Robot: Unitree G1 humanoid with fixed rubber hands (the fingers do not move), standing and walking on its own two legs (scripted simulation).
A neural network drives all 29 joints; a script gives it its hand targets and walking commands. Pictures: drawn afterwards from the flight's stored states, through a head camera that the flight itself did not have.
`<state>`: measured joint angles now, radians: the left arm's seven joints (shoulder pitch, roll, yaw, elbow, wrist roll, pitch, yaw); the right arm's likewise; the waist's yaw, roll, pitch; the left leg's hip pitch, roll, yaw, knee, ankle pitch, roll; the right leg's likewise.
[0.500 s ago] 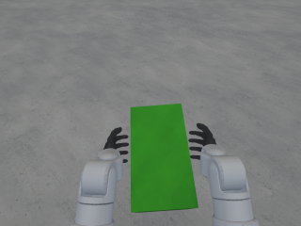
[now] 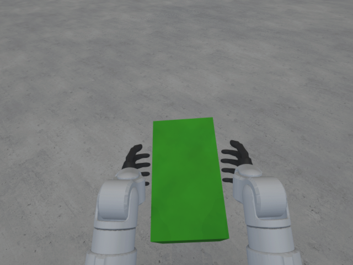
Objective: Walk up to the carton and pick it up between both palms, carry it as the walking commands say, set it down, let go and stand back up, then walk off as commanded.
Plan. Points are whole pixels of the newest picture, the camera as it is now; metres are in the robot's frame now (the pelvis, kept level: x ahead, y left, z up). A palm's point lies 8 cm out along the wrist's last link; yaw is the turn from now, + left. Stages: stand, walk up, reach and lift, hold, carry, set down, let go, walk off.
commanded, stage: carry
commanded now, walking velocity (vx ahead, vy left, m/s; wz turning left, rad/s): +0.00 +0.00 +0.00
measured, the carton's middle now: (186, 182) +0.34 -0.01 +0.00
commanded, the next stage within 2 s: none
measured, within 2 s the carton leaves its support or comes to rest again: neither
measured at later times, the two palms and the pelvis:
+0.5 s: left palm (128, 164) +0.33 +0.12 +0.09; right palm (233, 161) +0.33 -0.11 +0.09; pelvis +0.04 +0.01 +0.00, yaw +0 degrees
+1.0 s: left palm (130, 162) +0.36 +0.13 +0.06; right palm (228, 159) +0.36 -0.11 +0.07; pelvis +0.07 +0.01 +0.00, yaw +0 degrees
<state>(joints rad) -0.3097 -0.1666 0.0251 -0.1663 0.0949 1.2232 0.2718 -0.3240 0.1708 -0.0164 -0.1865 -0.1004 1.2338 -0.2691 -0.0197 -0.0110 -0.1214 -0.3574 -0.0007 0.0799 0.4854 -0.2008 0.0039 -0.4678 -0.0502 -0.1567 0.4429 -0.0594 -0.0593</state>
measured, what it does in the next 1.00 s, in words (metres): shifts its weight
